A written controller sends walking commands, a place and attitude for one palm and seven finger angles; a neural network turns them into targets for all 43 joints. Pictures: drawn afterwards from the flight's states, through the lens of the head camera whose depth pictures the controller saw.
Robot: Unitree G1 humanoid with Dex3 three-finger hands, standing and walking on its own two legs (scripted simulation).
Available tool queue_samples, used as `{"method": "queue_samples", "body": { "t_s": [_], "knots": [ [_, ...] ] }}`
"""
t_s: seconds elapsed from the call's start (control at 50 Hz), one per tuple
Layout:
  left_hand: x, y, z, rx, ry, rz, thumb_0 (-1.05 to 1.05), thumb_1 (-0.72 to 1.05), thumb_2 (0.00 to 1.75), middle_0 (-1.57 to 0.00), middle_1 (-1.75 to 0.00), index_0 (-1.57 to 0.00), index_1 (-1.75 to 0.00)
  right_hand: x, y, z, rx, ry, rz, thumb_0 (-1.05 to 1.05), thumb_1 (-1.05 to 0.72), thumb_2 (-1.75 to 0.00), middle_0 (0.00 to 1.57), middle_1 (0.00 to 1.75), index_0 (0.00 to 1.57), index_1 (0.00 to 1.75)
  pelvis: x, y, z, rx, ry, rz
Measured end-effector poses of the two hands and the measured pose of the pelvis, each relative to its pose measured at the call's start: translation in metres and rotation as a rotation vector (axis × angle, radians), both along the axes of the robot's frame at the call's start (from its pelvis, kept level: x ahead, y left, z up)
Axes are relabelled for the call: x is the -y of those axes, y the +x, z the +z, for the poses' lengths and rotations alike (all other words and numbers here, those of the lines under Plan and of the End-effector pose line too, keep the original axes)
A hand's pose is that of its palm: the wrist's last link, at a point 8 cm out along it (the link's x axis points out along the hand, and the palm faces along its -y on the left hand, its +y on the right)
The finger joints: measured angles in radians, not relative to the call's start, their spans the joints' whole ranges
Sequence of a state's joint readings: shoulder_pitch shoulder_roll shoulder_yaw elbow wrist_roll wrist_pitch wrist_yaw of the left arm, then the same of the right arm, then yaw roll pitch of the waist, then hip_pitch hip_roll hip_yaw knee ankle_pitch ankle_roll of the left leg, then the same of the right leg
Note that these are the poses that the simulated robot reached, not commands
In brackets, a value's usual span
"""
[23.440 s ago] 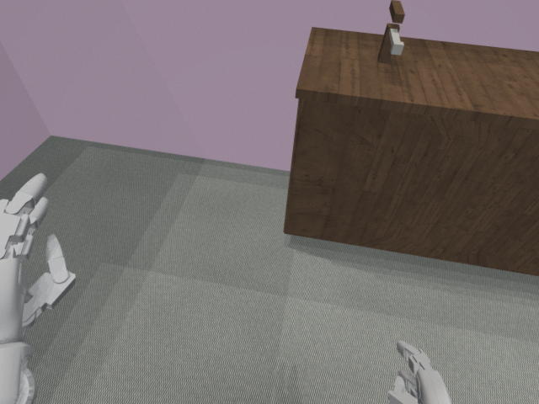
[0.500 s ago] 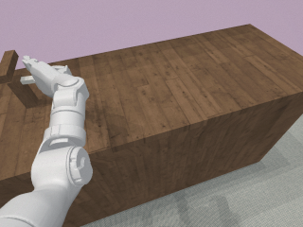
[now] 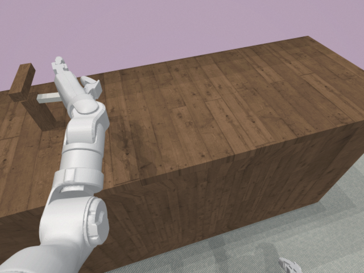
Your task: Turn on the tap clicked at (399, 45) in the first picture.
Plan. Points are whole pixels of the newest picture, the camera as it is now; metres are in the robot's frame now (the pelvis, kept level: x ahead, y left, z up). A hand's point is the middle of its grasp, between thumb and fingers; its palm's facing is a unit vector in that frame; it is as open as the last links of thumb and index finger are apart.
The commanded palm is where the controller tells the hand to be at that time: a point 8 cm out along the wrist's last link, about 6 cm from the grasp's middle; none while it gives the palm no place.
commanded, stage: draw the hand back beside the body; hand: left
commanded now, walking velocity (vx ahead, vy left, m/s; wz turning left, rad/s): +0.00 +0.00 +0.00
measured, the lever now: (90, 93) +0.53 +0.28 +0.12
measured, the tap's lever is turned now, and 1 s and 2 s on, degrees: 81 81 81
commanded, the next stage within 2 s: step back with the hand held close in 1.36 s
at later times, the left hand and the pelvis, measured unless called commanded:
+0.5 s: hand (66, 140) +0.30 +0.22 +0.19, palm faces +0.31 -0.93 -0.19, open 7.6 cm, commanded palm +0.26 +0.27 +0.19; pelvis -0.03 +0.01 +0.01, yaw +0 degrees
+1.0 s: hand (28, 200) +0.20 +0.25 +0.16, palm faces +0.37 -0.88 -0.31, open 7.4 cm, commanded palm +0.15 +0.29 +0.17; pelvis -0.02 +0.02 +0.01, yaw +0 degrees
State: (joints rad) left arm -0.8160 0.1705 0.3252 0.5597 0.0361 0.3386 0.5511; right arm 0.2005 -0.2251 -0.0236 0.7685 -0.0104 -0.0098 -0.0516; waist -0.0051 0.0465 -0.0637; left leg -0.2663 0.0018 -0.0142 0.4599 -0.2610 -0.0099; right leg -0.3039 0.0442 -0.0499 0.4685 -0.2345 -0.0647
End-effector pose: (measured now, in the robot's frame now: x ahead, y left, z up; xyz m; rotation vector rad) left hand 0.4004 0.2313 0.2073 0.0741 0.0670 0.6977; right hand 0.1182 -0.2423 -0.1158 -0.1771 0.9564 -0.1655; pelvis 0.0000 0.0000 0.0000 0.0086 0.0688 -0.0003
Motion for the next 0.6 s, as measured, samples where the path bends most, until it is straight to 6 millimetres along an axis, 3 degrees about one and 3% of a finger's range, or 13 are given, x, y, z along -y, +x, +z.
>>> {"method": "queue_samples", "body": {
  "t_s": [0.12,0.22,0.3,0.36,0.42,0.52,0.6],
  "knots": [
    [0.0,-0.027,-0.012,0.066,-0.032,-0.28,0.01,0.9,0.9,-0.15,-0.17,-0.16,-0.16,0.004,-0.003,0.011,0.044,-0.001,-0.085,0.01,-0.91,-0.9,0.2,0.3,0.2,0.3,-0.001,0.006,0.004,0.065,-0.002,-0.039],
    [-0.041,-0.075,-0.035,0.056,0.097,-0.3,0.01,0.89,0.9,-0.17,-0.18,-0.17,-0.18,0.005,0.002,0.022,0.118,0.004,-0.072,0.01,-0.91,-0.9,0.2,0.3,0.2,0.3,-0.001,0.001,0.005,0.113,-0.005,-0.047],
    [-0.063,-0.116,-0.026,0.112,0.192,-0.268,0.02,0.9,0.9,-0.16,-0.19,-0.17,-0.19,0.0,0.012,0.028,0.149,-0.017,0.011,0.01,-0.91,-0.9,0.2,0.3,0.19,0.3,-0.005,-0.008,0.007,0.134,-0.009,-0.023],
    [-0.059,-0.134,-0.011,0.193,0.24,-0.284,0.02,0.9,0.9,-0.16,-0.2,-0.17,-0.2,-0.009,0.025,0.03,0.17,-0.025,0.08,0.01,-0.91,-0.9,0.2,0.3,0.19,0.3,-0.008,-0.016,0.007,0.142,-0.008,0.0],
    [-0.048,-0.137,-0.005,0.237,0.257,-0.337,0.02,0.9,0.9,-0.16,-0.21,-0.17,-0.21,-0.021,0.037,0.035,0.203,-0.013,0.11,0.01,-0.91,-0.9,0.2,0.3,0.2,0.3,-0.011,-0.022,0.008,0.146,-0.007,0.01],
    [-0.031,-0.136,-0.016,0.222,0.243,-0.435,0.01,0.9,0.9,-0.17,-0.22,-0.17,-0.22,-0.042,0.048,0.048,0.276,0.033,0.102,0.01,-0.91,-0.9,0.2,0.3,0.2,0.3,-0.015,-0.026,0.009,0.152,-0.006,-0.008],
    [-0.031,-0.147,-0.027,0.19,0.236,-0.464,0.01,0.89,0.9,-0.18,-0.24,-0.18,-0.23,-0.051,0.046,0.052,0.299,0.057,0.086,0.01,-0.91,-0.9,0.2,0.3,0.2,0.3,-0.017,-0.022,0.01,0.161,-0.009,-0.025]
  ]
}}
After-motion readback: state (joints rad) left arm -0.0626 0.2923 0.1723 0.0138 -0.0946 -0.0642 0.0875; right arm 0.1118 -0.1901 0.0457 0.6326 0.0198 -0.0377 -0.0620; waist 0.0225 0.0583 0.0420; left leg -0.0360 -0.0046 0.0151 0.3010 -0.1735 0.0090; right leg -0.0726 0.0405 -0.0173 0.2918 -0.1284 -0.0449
